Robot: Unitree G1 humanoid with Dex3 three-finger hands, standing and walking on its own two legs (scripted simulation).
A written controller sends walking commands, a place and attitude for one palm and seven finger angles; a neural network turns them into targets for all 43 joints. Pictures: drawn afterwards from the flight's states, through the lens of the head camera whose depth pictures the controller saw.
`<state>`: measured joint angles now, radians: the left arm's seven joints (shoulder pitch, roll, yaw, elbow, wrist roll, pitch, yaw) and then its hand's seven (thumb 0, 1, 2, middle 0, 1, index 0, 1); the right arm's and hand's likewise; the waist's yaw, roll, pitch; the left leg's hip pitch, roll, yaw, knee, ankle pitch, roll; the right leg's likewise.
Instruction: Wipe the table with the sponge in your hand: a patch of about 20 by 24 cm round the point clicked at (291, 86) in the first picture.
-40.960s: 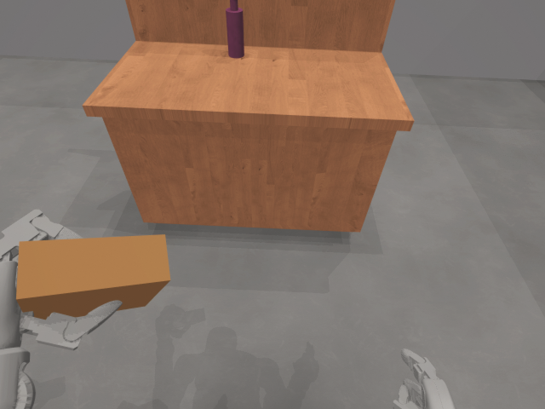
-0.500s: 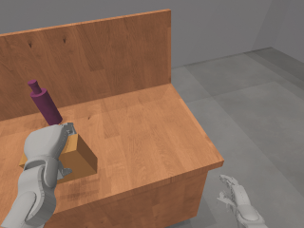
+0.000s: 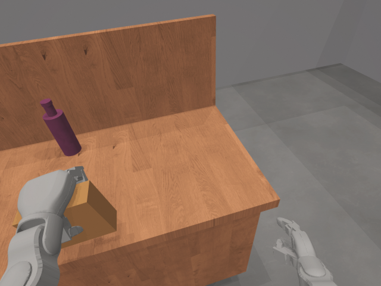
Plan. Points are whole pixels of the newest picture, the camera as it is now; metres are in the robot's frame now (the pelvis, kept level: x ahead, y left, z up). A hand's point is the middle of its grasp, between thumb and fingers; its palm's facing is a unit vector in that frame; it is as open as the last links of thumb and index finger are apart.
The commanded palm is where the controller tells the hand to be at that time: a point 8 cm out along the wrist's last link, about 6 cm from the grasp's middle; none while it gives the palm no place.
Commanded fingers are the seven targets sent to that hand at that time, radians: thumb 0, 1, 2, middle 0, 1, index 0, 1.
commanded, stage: bring the sponge back beside the body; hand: left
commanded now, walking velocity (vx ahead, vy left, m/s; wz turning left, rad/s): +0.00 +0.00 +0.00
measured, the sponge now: (77, 221) +0.20 +0.29 +0.06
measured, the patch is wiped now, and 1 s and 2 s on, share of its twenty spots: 1.00 1.00 1.00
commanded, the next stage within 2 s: step back with the hand held close in 0.48 s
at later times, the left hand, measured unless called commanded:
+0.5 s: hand (68, 213) +0.18 +0.28 +0.11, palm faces +0.10 -0.15 -0.98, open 9.4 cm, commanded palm +0.15 +0.28 +0.18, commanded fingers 0.00 0.10 1.30 -1.20 -1.60 -1.20 -1.60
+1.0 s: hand (69, 196) +0.19 +0.25 +0.16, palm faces +0.34 -0.84 -0.42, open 9.4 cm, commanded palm +0.15 +0.29 +0.17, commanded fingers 0.00 0.10 1.30 -1.20 -1.60 -1.20 -1.60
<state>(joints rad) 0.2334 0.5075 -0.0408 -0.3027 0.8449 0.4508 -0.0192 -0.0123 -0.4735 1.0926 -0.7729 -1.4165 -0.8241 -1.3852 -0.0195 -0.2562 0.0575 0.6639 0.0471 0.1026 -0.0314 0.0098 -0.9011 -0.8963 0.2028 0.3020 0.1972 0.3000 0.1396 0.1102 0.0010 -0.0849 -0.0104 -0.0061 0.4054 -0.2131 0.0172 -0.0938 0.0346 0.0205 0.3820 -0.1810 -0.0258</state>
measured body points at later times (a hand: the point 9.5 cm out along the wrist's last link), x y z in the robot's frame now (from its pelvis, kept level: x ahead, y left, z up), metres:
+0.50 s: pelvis -0.01 +0.00 +0.00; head -0.05 -0.04 +0.45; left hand +0.17 +0.28 +0.16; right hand +0.26 -0.18 -0.06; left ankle +0.01 +0.11 -0.74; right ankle +0.02 -0.11 -0.74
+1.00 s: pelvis -0.01 +0.01 -0.02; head -0.02 +0.02 +0.43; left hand +0.17 +0.30 +0.18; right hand +0.13 -0.24 -0.10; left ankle +0.01 +0.11 -0.74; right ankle +0.03 -0.11 -0.74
